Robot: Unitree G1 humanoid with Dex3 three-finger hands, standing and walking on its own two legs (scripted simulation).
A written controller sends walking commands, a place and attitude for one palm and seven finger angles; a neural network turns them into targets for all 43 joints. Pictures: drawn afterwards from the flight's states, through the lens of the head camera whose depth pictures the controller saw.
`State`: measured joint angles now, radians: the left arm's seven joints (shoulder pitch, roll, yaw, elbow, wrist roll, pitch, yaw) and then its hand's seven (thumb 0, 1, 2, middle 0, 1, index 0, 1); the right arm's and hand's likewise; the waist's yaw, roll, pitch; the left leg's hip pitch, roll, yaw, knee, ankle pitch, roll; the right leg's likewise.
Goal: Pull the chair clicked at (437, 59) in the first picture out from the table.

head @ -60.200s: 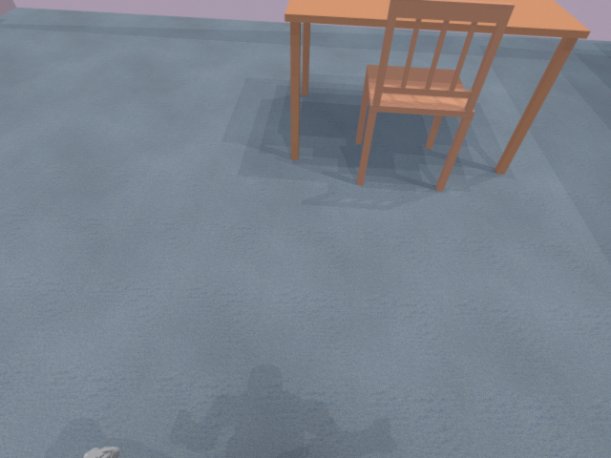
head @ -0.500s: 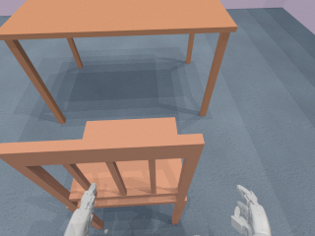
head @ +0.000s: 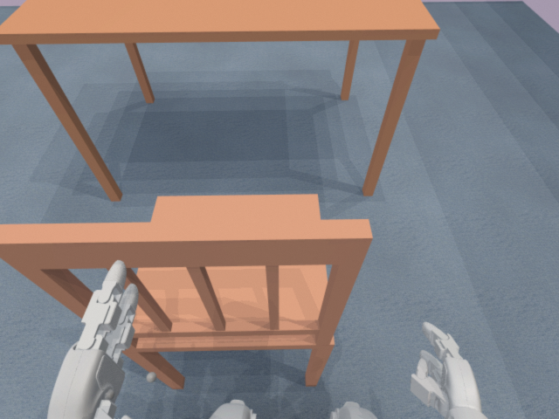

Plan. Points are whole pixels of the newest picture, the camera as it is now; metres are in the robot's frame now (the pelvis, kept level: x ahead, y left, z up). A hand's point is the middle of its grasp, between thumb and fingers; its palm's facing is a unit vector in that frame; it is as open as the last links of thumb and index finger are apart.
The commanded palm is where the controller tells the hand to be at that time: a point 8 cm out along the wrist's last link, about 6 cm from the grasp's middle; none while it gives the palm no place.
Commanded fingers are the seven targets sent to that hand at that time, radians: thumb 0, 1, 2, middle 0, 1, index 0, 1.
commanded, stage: draw the hand back to the body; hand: left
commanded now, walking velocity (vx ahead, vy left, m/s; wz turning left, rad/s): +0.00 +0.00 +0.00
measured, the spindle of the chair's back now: (209, 298) +0.30 +0.13 -0.03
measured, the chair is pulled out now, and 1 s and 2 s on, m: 0.58 0.58 0.58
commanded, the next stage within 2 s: step back with the hand held close in 1.26 s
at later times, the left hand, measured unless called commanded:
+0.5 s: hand (41, 335) +0.18 +0.24 +0.15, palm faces +0.33 -0.85 -0.41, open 14.6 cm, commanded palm +0.14 +0.27 +0.19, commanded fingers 0.00 0.25 0.58 -0.11 -0.17 -0.11 -0.17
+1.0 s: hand out of the picture +0.23 +0.27 +0.25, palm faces +0.48 -0.75 -0.45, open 8.1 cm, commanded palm +0.17 +0.30 +0.26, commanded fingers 0.00 0.90 0.90 -0.20 -0.30 -0.20 -0.30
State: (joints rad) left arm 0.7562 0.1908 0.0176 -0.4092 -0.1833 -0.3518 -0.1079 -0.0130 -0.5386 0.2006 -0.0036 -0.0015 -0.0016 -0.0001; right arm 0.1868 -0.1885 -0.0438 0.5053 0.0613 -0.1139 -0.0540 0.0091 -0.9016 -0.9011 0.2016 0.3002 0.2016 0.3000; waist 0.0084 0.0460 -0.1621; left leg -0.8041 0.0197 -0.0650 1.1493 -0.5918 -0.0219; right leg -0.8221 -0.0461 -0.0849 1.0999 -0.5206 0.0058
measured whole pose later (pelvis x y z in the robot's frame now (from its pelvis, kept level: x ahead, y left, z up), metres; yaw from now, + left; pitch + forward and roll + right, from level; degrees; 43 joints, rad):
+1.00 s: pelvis +0.03 +0.00 +0.08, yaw +0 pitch -2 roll -1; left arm 0.48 0.35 0.36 -0.42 -0.06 -0.05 0.16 0.01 0.77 0.84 -0.19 -0.28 -0.19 -0.27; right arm 0.15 -0.23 0.00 0.65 0.02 -0.09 -0.08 0.01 -0.90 -0.90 0.20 0.30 0.20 0.30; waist 0.06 0.10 0.02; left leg -0.11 0.03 -0.03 0.48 -0.34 -0.02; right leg -0.14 -0.03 -0.07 0.47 -0.29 0.01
